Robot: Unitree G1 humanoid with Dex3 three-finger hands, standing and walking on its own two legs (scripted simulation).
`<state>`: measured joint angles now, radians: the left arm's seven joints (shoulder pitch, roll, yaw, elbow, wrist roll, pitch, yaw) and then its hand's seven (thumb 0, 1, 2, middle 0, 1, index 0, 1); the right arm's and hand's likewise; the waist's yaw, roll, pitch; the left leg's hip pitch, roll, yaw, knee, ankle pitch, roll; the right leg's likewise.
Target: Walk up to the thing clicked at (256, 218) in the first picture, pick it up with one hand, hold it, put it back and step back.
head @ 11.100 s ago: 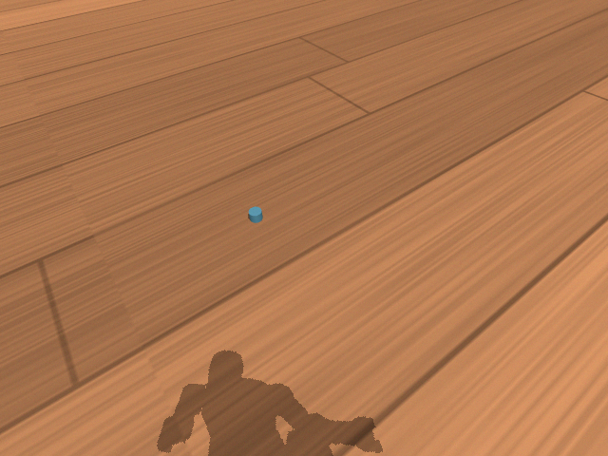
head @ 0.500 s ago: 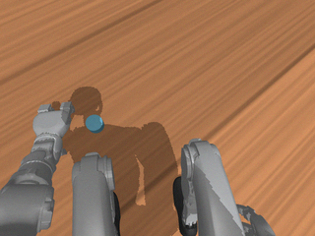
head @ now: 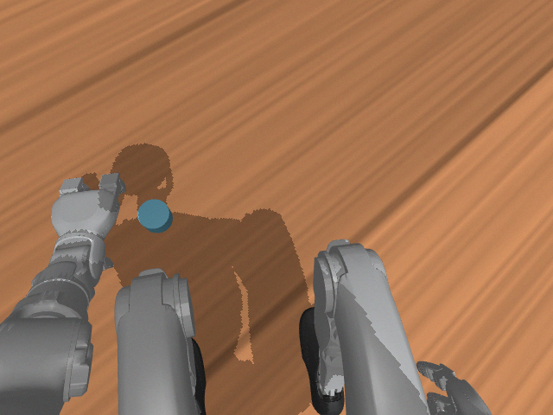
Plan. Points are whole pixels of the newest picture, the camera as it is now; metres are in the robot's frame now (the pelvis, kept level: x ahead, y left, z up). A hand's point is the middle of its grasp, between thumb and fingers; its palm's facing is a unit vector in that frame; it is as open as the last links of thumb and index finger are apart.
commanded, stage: rise first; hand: left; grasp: from above
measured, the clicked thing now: (155, 216) +0.46 +0.18 -0.32
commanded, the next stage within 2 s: approach in 0.18 s
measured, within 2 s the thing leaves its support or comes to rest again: neither
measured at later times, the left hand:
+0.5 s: hand (120, 219) +0.43 +0.22 -0.20, palm faces -0.46 -0.02 -0.89, open 13.5 cm
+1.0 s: hand (129, 213) +0.45 +0.21 -0.24, palm faces -0.52 -0.05 -0.86, open 13.6 cm
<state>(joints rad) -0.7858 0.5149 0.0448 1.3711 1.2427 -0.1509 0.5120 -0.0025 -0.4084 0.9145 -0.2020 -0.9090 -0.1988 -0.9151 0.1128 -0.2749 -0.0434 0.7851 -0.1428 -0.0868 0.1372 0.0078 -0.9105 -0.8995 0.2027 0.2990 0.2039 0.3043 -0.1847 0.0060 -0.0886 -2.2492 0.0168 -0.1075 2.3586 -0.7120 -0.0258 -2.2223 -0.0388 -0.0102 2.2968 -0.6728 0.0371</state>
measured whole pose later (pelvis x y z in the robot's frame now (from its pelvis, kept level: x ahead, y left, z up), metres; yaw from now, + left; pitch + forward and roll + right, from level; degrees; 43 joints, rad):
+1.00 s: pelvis +0.00 +0.00 -0.03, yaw -3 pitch +33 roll -7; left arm -0.98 0.61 0.05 1.62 1.18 -0.13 0.54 0.00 -0.41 0.87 -0.06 -1.13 -0.13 -1.06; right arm 0.20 -0.29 0.06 0.82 -0.23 -0.15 0.29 0.01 -0.91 -0.89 0.20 0.30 0.20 0.30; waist -0.29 0.03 0.03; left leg -2.33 0.02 -0.16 2.48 -0.73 -0.03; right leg -2.30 -0.02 -0.04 2.38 -0.66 0.04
